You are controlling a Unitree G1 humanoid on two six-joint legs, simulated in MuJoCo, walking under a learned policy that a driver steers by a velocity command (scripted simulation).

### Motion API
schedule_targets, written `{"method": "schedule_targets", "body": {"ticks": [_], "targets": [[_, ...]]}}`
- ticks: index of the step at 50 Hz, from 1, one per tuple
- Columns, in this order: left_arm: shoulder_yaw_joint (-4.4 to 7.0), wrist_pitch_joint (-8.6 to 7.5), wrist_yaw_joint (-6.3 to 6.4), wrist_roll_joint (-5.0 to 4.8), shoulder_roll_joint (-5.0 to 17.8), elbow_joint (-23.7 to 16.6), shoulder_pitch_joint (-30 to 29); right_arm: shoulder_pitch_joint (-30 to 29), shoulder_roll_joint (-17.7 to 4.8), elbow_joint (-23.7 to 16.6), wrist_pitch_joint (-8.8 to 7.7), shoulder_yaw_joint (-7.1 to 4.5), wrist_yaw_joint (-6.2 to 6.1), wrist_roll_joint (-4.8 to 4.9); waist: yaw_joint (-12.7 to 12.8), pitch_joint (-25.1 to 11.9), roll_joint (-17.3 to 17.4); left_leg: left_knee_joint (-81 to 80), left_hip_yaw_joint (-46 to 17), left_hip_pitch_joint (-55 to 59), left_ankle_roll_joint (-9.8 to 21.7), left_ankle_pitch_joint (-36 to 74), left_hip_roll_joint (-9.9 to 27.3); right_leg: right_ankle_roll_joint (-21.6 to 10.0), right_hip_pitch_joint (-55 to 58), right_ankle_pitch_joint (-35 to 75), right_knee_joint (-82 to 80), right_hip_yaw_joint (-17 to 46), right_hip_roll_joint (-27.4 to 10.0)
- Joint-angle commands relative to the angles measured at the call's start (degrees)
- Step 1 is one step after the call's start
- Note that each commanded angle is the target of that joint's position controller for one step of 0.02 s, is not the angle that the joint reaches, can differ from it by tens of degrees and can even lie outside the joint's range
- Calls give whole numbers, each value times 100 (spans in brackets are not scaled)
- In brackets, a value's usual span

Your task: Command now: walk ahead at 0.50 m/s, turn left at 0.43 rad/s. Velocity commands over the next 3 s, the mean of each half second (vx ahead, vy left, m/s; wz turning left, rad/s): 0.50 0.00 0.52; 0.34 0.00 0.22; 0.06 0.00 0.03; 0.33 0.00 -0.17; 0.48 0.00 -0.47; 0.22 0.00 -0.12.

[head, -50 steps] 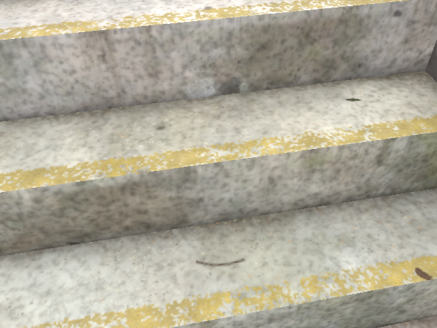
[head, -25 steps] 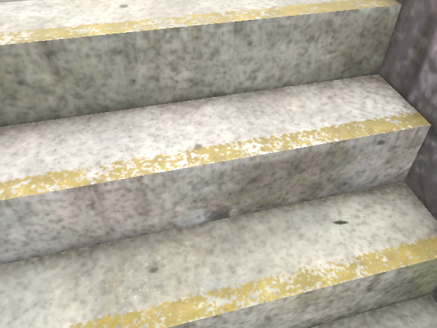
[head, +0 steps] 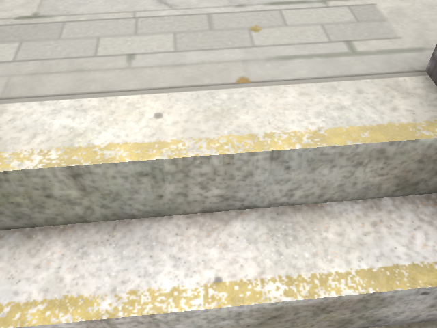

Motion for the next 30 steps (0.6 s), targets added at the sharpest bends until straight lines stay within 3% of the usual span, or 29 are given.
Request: {"method": "schedule_targets", "body": {"ticks": [1,3,5,6,7,8,9,10,11,12,13,14,15,16,17,18,19,20,21,22,23,24,25,26,27,28,29,30], "targets": [[-162,-253,-14,133,-488,-159,-367,-88,802,-345,110,324,132,62,-582,175,-818,1742,593,-1358,334,-946,283,-523,509,1426,-2237,792,-1066],[-222,-230,18,297,-471,21,-69,-453,658,-605,153,435,113,42,-655,280,-726,2451,609,-2217,430,-1183,249,-592,618,433,-2505,913,-1214],[-220,-304,-75,446,-303,120,355,-1124,549,-987,211,484,-19,67,-485,389,-509,1347,780,-2496,480,-692,415,-489,866,265,-2861,597,-1175],[-240,-298,-164,526,-217,167,556,-1665,299,-1270,262,474,-115,33,-389,117,-385,113,977,-2290,303,-291,572,-427,952,476,-2898,441,-1209],[-223,-302,-164,498,-154,218,880,-2001,277,-1373,344,460,-193,29,-197,98,-570,-347,1245,-2338,150,-394,651,-501,1230,940,-3037,248,-1172],[-253,-274,-160,515,-107,295,1253,-2221,309,-1465,446,473,-241,-34,-93,18,-910,-376,1442,-2592,48,-618,680,-685,1693,1394,-3165,308,-1295],[-213,-231,-372,418,140,170,671,-2764,17,-1687,597,453,-278,-81,-200,326,-752,-1924,1871,-1644,-9,-2052,845,-753,1177,2470,-3948,66,-1628],[-182,-192,-527,264,446,358,911,-3056,126,-1957,878,545,-216,-185,-374,152,-1072,-2662,2291,-508,32,-2497,652,-1162,677,4822,-4113,199,-1750],[-136,-441,-489,86,824,246,833,-2619,268,-1804,874,511,-49,-94,-623,-30,-1262,-2493,2636,244,-281,-2565,398,-1119,1003,7714,-3682,-97,-1841],[-48,-566,-446,14,1240,349,747,-1761,390,-1720,913,553,-5,-152,-1072,-386,-1283,-2674,2382,264,-272,-2186,285,-1178,2052,10225,-3000,-262,-2179],[104,-582,-451,-176,1616,307,662,-1324,283,-1645,889,532,57,-214,-1117,-571,-1507,-3580,2547,117,-318,-2642,-73,-1350,3146,11196,-2572,-320,-2272],[139,-532,-495,-122,1561,374,845,-1426,92,-1639,863,502,47,-232,-919,-685,-1522,-4536,2682,72,-257,-2975,-398,-1503,3849,11966,-2150,-221,-2194],[106,-458,-514,206,1240,506,1253,-1298,-39,-1600,874,479,-52,-168,-697,-1126,-1406,-4857,2239,639,-146,-2688,-488,-1458,4001,12218,-1568,-152,-1983],[141,-378,-517,420,1073,547,1213,-484,-82,-1319,910,410,-189,-129,-893,-1303,-1419,-5408,1593,1667,-183,-2370,-535,-1485,3396,11444,-784,-6,-1836],[272,-598,207,-668,900,-639,315,160,-128,-1018,564,215,-489,-300,-908,-1417,-609,-5566,1242,3297,-246,-4256,-687,-912,2354,9022,625,-326,-1357],[257,-716,291,-619,838,-1016,-164,438,-466,-724,519,67,-706,-314,-895,-1211,612,-7378,-1034,3766,81,-5553,-27,-657,501,5514,2246,-30,-741],[222,-689,281,-275,484,-1327,-633,-247,-816,-870,477,-87,-787,-246,-678,-951,1087,-9072,-3279,3627,531,-6374,570,-307,-766,2249,5402,986,204],[4,-161,-287,2,-207,-357,43,1359,-310,-288,616,186,-480,-727,-1455,49,598,-9130,-3335,3639,34,-5270,545,-774,-2942,3031,7308,3490,923],[54,-185,-386,-53,6,-880,-369,1424,-280,71,379,133,-313,-544,-917,527,685,-8764,-2701,4008,-154,-4123,648,-831,-4152,2321,8250,3475,995],[56,-196,-365,-43,44,-1012,-424,1214,-252,241,226,130,-221,-306,-605,407,183,-8552,-2365,4207,-19,-2645,676,-821,-4535,1824,8379,3402,1031],[-56,-249,-325,55,-77,-1281,-654,676,-146,214,95,162,-199,-147,-227,362,-118,-8457,-1833,4193,-16,-1978,642,-828,-4826,1278,8529,3209,868],[-168,-200,-248,95,-94,-1427,-790,571,75,378,105,273,-140,-367,64,255,-372,-8441,-1504,4220,82,-1277,633,-879,-5143,1202,8568,2765,648],[-145,-170,-121,78,105,-1389,-705,64,262,237,77,341,-113,-375,351,144,-449,-8727,-971,3857,-93,-1306,619,-822,-5062,1120,8440,2326,323],[-160,-195,-65,-75,167,-1456,-900,-48,210,83,59,291,-100,-344,287,137,54,-9207,-854,3486,26,-1625,738,-732,-4966,265,9235,1898,267],[-189,-200,-8,-138,131,-1442,-993,56,305,134,7,329,-120,-386,303,199,-32,-9384,-872,3113,-63,-2252,695,-735,-4912,270,9452,1840,169],[-300,-217,33,-140,14,-1459,-1191,478,298,319,-4,359,-159,-500,172,369,-56,-9502,-1047,3004,-109,-2565,707,-808,-5227,140,9967,1816,151],[-366,-199,51,-137,-78,-1553,-1469,615,288,356,-39,385,-171,-625,152,441,-235,-9644,-811,2970,-231,-2908,675,-890,-5324,177,9597,1755,19],[-374,-123,88,-92,68,-1956,-2048,949,55,434,-91,391,-107,-777,72,171,-793,-9632,-721,2787,-416,-2948,549,-859,-4725,1127,7904,1530,-246]]}}
Next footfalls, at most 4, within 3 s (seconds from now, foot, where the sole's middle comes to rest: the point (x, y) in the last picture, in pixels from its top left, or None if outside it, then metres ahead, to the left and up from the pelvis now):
0.26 left None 0.26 0.13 -0.55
0.72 right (250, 252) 0.54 -0.02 -0.35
1.20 left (143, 258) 0.52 0.22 -0.35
2.10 right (214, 102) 0.83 0.07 -0.15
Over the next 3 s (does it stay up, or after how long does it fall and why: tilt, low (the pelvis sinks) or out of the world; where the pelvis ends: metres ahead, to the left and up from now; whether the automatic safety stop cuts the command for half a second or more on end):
stays up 1.03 0.19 0.61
